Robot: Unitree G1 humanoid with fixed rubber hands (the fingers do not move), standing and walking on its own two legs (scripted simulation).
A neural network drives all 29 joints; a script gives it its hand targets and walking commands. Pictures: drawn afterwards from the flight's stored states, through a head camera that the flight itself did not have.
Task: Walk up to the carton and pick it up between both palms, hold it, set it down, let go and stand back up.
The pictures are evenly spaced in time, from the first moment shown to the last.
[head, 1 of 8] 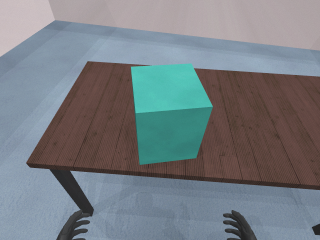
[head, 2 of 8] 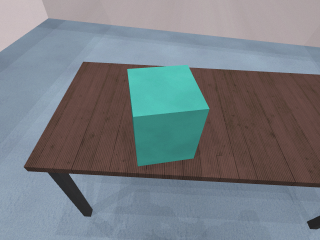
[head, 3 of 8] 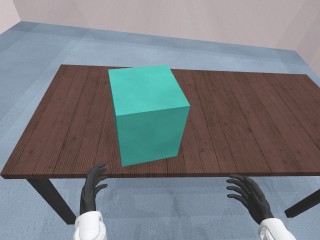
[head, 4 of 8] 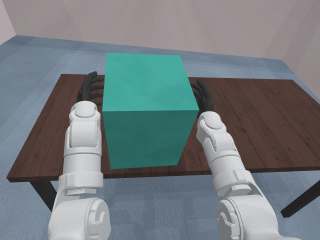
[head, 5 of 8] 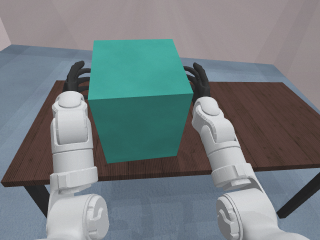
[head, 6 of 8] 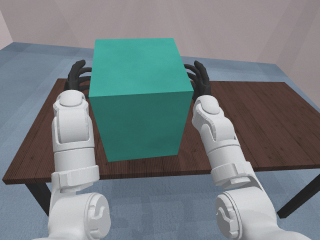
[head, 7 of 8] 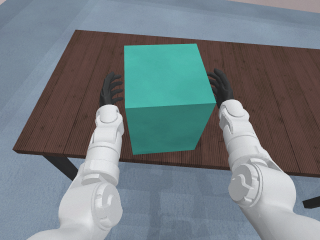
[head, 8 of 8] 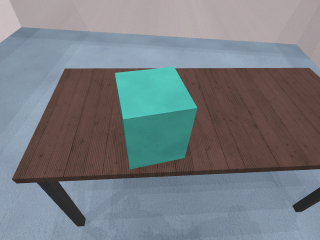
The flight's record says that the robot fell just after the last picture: no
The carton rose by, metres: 0.19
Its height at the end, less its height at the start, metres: +0.00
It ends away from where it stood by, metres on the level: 0.01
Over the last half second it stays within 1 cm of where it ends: yes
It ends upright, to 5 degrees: yes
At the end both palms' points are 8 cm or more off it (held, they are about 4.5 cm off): yes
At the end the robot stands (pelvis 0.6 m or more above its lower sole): yes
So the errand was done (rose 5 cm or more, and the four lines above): yes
